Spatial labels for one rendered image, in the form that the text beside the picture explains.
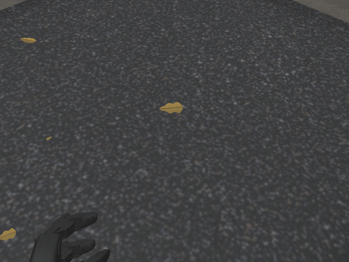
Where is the left robot hand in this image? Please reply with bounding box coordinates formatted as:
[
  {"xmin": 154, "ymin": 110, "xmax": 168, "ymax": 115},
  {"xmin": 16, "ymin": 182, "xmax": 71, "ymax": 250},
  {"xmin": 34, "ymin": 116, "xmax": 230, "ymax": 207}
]
[{"xmin": 29, "ymin": 212, "xmax": 110, "ymax": 262}]

